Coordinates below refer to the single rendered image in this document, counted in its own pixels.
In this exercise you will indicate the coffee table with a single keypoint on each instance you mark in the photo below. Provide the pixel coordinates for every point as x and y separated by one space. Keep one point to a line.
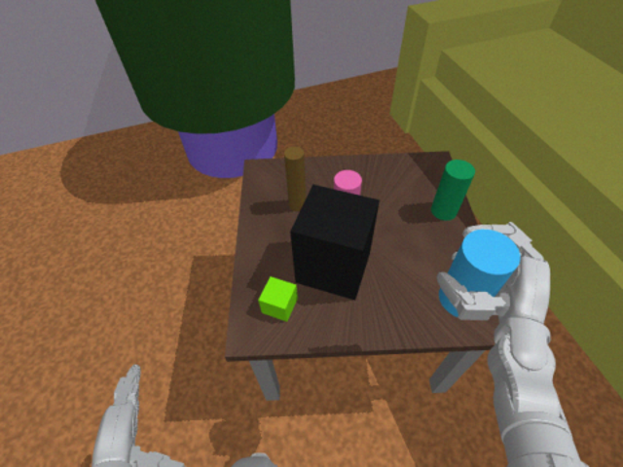
397 308

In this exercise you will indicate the sofa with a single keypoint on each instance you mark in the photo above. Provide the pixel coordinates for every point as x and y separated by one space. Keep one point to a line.
530 92

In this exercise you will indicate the potted plant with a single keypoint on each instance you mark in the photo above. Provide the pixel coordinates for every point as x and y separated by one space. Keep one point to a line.
216 71

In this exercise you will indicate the left robot hand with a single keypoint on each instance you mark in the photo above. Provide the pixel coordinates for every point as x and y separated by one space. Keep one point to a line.
115 438

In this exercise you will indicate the right robot hand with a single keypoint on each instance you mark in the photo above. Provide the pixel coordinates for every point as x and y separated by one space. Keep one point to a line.
526 293

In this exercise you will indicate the right robot arm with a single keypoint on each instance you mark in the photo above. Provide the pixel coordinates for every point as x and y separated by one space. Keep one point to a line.
530 418

